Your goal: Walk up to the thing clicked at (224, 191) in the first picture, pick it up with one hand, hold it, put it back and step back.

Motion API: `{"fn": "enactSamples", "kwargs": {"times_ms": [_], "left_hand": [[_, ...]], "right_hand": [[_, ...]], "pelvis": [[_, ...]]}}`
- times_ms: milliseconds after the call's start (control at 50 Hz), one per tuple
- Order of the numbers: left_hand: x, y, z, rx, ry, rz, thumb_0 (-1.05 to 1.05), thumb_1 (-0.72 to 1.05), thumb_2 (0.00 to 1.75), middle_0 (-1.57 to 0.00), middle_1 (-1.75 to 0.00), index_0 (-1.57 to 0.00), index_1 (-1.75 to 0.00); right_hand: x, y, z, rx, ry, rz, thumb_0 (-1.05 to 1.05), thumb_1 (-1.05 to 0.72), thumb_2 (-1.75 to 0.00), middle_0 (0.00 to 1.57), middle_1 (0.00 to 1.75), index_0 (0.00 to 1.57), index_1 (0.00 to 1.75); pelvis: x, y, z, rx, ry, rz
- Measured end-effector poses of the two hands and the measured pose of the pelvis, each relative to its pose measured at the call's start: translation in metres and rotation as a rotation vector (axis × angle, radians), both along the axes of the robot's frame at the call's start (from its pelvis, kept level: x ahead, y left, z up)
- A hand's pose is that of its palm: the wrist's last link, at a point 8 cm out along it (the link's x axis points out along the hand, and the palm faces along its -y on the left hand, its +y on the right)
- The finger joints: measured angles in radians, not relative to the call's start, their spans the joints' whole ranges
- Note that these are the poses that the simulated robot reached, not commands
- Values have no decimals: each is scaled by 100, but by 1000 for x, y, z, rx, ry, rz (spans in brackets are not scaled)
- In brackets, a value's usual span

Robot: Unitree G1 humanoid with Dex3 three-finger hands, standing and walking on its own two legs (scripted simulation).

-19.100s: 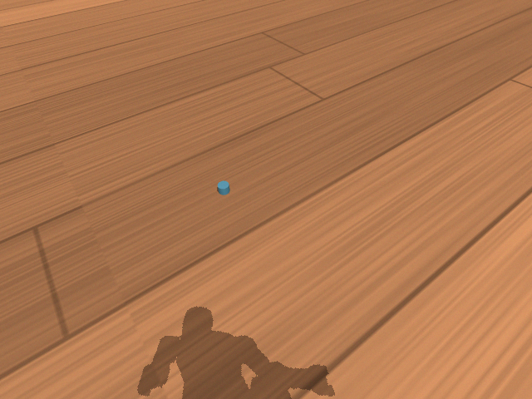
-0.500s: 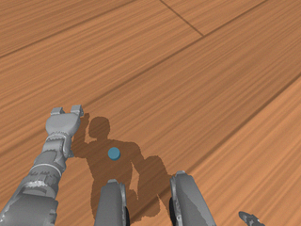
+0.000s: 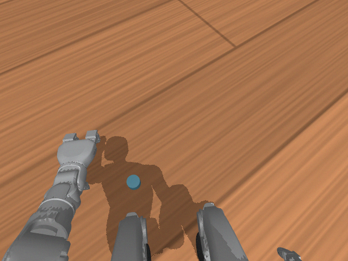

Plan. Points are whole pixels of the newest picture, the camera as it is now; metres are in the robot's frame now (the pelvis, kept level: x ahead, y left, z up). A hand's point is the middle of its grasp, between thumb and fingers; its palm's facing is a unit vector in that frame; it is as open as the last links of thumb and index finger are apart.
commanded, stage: go down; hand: left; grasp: from above
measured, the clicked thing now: (133, 182) +0.43 +0.15 -0.57
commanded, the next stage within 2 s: approach in 0.46 s
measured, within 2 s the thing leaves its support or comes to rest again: neither
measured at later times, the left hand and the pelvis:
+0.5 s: hand (87, 167) +0.38 +0.21 -0.11, palm faces -0.43 +0.01 -0.90, open 14.0 cm; pelvis +0.00 +0.00 +0.01, yaw +0 degrees
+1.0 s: hand (111, 177) +0.38 +0.18 -0.24, palm faces -0.47 +0.05 -0.88, open 14.3 cm; pelvis -0.02 +0.00 -0.08, yaw +0 degrees
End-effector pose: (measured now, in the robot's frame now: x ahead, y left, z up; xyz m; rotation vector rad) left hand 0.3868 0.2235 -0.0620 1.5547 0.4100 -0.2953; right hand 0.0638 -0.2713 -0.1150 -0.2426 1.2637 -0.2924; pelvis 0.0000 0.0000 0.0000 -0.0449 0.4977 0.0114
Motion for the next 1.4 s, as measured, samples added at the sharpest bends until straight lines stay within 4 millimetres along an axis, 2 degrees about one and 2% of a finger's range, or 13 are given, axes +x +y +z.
{"fn": "enactSamples", "kwargs": {"times_ms": [200, 580, 680, 740, 800, 880, 1060, 1240, 1400], "left_hand": [[0, -3, 2, 4, 4, -4, 0, -50, 98, -19, -89, -14, -95], [-6, -12, 7, 5, -2, -7, 0, -51, 97, -20, -85, -14, -91], [-5, -16, 6, 7, 2, -22, 0, -54, 100, -17, -89, -11, -96], [-5, -20, -2, 6, 19, -34, 0, -56, 102, -15, -94, -9, -100], [-4, -24, -20, 8, 39, -54, 0, -57, 102, -13, -97, -8, -102], [-3, -33, -56, 3, 54, -88, 0, -57, 101, -10, -101, -7, -105], [-1, -53, -155, -13, 24, -140, 0, -57, 99, -9, -105, -7, -107], [7, -61, -237, -22, 20, -107, 0, -57, 101, -9, -105, -7, -108], [30, -67, -299, -45, 27, -98, 0, -53, 100, -9, -107, -8, -108]], "right_hand": [[4, -1, 5, 0, -8, 10, 1, -92, -90, 20, 30, 20, 30], [-1, -3, 5, 7, -6, 5, 1, -92, -90, 20, 30, 20, 30], [-1, -4, 7, 2, -6, 4, 1, -92, -90, 20, 30, 20, 30], [-2, -5, 5, -5, -6, 11, 1, -92, -90, 20, 30, 20, 30], [-2, -8, -2, -16, -6, 23, 1, -92, -90, 20, 30, 20, 30], [-4, -13, -24, -33, -1, 41, 1, -92, -90, 20, 30, 21, 30], [-18, -17, -103, -26, 35, 82, 1, -92, -90, 20, 30, 20, 30], [-48, -4, -181, 34, 83, 114, 1, -92, -90, 20, 30, 20, 30], [-84, 1, -224, 64, 171, 135, 1, -91, -89, 20, 30, 20, 30]], "pelvis": [[2, -1, 4, 2, -3, 2], [0, -5, 7, 9, -15, 0], [0, -5, 7, 7, -15, 1], [-1, -4, 4, 6, -6, 3], [-2, -4, -6, 5, 15, 4], [-7, -4, -31, 2, 54, 4], [-27, -5, -108, -5, 128, -3], [-45, -9, -180, -13, 131, -9], [-48, -10, -233, -27, 118, -17]]}}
